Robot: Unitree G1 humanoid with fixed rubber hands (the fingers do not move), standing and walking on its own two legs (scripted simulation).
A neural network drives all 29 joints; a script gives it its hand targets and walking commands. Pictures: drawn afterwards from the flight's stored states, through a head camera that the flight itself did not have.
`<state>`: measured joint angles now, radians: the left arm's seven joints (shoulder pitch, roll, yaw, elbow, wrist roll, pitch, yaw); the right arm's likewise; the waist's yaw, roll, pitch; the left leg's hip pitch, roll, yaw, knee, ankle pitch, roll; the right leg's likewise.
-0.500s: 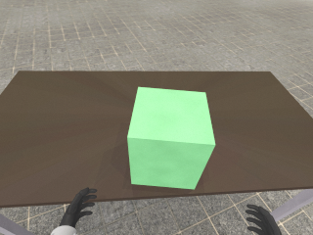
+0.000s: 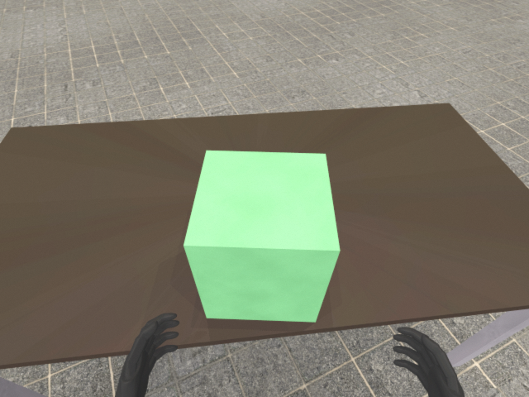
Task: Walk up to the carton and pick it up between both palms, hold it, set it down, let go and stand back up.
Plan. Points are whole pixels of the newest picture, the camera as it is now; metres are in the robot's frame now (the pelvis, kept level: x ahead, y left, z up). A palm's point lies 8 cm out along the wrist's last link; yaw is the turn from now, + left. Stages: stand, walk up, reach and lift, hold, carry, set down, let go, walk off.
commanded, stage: reach and lift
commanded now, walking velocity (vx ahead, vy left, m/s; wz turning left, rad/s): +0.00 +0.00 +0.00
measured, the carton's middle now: (263, 239) +0.41 +0.04 -0.01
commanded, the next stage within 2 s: none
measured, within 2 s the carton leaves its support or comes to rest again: neither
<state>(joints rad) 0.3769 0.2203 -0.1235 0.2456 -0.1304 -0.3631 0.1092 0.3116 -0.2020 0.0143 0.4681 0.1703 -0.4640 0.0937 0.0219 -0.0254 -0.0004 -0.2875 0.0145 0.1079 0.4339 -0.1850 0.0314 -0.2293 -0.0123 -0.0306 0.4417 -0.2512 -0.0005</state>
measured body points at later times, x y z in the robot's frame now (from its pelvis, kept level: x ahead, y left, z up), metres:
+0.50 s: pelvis +0.01 -0.01 +0.00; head +0.03 +0.00 +0.45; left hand +0.25 +0.22 +0.03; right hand +0.25 -0.20 +0.01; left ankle +0.03 +0.10 -0.74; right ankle -0.01 -0.12 -0.74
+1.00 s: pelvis -0.01 -0.01 +0.00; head +0.01 -0.01 +0.45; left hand +0.32 +0.23 +0.12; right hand +0.33 -0.19 +0.09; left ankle +0.03 +0.10 -0.74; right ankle -0.01 -0.12 -0.74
